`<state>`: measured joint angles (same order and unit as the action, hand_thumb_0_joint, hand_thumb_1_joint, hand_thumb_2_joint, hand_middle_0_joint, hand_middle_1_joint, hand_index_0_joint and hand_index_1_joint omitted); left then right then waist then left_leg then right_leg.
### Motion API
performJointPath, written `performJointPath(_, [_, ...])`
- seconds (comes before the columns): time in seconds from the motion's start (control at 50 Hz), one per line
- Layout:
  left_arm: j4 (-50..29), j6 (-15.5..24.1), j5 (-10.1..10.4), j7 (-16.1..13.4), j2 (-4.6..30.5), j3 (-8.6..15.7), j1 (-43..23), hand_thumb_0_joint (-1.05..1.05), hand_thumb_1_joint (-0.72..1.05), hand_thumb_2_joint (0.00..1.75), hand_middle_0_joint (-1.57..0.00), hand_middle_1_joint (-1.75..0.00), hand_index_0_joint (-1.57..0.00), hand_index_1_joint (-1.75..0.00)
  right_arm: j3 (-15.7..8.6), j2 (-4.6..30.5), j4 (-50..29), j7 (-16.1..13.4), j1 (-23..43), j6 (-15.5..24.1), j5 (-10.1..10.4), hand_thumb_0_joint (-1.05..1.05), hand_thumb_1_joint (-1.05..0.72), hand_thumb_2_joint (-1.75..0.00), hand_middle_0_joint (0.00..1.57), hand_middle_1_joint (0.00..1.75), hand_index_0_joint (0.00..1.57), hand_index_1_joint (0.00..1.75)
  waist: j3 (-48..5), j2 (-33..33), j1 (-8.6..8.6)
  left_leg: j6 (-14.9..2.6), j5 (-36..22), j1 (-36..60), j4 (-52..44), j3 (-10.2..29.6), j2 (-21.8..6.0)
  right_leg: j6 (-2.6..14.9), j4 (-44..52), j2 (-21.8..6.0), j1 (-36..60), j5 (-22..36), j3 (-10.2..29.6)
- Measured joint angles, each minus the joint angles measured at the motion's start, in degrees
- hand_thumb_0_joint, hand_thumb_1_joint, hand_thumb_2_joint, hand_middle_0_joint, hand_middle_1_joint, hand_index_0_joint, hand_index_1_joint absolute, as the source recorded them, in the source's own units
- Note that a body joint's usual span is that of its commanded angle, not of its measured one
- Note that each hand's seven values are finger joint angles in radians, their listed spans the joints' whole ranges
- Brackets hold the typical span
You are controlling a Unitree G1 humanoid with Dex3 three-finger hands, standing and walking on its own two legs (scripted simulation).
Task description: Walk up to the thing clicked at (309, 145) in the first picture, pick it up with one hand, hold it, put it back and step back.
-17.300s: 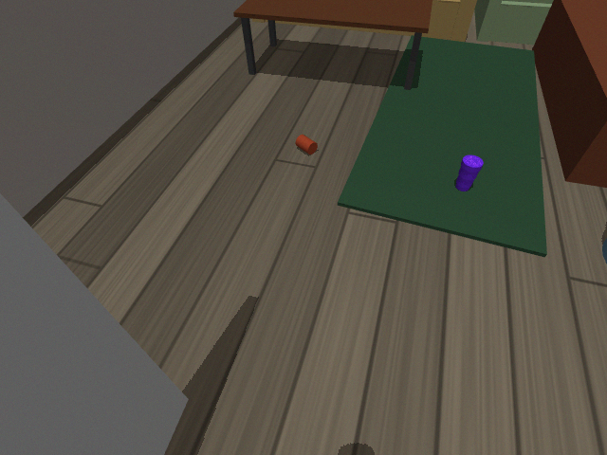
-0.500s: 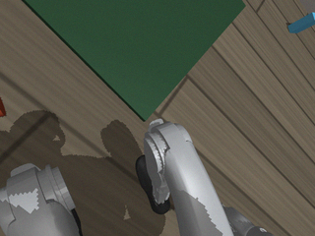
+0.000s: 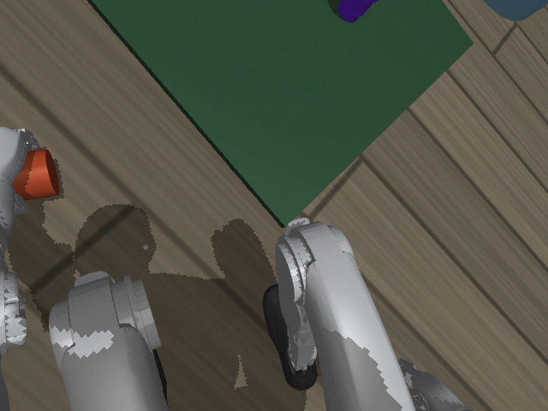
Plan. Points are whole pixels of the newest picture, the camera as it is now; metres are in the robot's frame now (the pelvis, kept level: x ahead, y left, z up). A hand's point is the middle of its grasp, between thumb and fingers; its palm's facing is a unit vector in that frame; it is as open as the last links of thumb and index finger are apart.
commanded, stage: settle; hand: left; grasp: from above
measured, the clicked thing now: (13, 177) +0.46 +0.30 -0.23
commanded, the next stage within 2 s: lift in 0.42 s
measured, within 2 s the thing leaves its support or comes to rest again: neither
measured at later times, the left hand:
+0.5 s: hand out of the picture +0.44 +0.30 -0.12, palm faces -0.46 -0.05 -0.88, open 9.6 cm
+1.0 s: hand out of the picture +0.41 +0.31 -0.03, palm faces -0.47 -0.08 -0.88, open 9.6 cm
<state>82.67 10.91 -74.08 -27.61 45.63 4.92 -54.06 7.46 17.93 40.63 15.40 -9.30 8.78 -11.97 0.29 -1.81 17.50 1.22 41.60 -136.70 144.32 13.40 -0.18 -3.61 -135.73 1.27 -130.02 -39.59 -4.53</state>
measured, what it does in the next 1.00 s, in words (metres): rises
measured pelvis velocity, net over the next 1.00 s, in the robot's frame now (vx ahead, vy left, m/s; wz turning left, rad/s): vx -0.02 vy -0.01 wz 0.11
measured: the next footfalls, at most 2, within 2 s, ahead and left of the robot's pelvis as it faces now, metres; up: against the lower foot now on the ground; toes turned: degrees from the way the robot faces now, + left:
none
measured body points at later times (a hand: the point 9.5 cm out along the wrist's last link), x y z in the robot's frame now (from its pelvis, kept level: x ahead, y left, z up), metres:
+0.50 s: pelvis -0.01 -0.01 +0.03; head +0.21 +0.07 +0.41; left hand +0.46 +0.30 -0.07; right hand +0.06 -0.28 -0.07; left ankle +0.06 +0.13 -0.27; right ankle +0.11 -0.14 -0.27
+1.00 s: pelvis -0.02 -0.01 +0.09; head +0.19 +0.06 +0.49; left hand +0.43 +0.31 +0.02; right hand +0.08 -0.27 -0.03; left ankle +0.06 +0.13 -0.27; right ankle +0.11 -0.14 -0.27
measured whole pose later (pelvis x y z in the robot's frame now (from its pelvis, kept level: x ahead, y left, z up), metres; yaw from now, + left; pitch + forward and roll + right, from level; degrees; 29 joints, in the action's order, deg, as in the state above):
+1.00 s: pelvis -0.02 -0.01 +0.09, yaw +7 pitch +35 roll -7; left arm 60.3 9.6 -64.5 -5.7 37.1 -1.3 -45.8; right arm 0.7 15.5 37.9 5.3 -11.5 -2.7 -2.7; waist -8.5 3.0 9.7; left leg 0.5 37.5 -123.2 125.3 6.9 -0.8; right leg -3.8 -120.8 -1.0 -118.9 -37.2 -0.8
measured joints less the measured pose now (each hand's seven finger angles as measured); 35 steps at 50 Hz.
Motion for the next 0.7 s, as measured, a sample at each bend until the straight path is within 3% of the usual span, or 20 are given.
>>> performJointPath(0.16, [-1.42,-1.93,2.17,6.05,-3.74,-3.51,-1.51,-0.02,0.09,0.18,-0.91,-0.15,-0.92,-0.14,-2.12,-0.82,-0.17,-1.05,1.30,-2.95,2.74,0.00,-0.92,-0.90,0.20,0.30,0.20,0.29,-3.24,2.15,-2.11,-0.04,-1.10,1.49,-3.55,-2.07,-0.03,-0.40,1.94,-0.74,0.73,0.27,1.46])
performJointPath(0.32, [-2.41,-0.32,3.11,11.09,-4.36,-4.43,-2.71,-0.02,0.08,0.19,-0.92,-0.14,-0.93,-0.13,-2.35,-1.04,-1.49,-3.83,1.41,-5.38,3.96,0.00,-0.92,-0.90,0.20,0.30,0.20,0.29,-2.94,2.64,-2.89,0.31,-2.70,3.86,-6.78,-3.01,-0.06,-0.23,4.15,-1.13,2.41,1.51,1.98])
performJointPath(0.54, [-4.61,1.69,2.04,12.25,-3.68,-4.29,-3.00,-0.01,0.07,0.23,-0.91,-0.14,-0.92,-0.15,-2.97,-0.57,-1.29,-7.33,-1.53,-7.71,4.63,0.00,-0.92,-0.90,0.20,0.30,0.20,0.29,-3.31,2.78,-2.86,0.51,-4.04,4.47,-8.64,-3.48,0.08,0.18,5.50,-1.40,2.78,2.59,2.19])
performJointPath(0.62, [-5.17,0.90,2.60,12.63,-4.01,-4.25,-2.80,-0.01,0.07,0.23,-0.91,-0.14,-0.92,-0.15,-3.27,-0.80,-1.05,-7.80,-2.46,-8.32,5.10,0.00,-0.92,-0.90,0.20,0.30,0.20,0.29,-3.95,3.05,-2.88,0.43,-4.35,4.70,-9.45,-3.81,0.09,0.30,6.11,-1.52,2.92,2.78,2.39])
performJointPath(0.7, [-6.85,-0.35,4.55,14.48,-4.96,-4.42,-1.67,-0.01,0.07,0.23,-0.90,-0.15,-0.91,-0.16,-3.96,-1.39,-0.68,-8.22,-2.96,-8.89,5.75,0.01,-0.92,-0.90,0.20,0.30,0.20,0.29,-4.67,3.48,-3.35,0.17,-4.40,5.54,-10.63,-4.36,-0.07,0.04,7.12,-1.58,3.63,2.81,2.76])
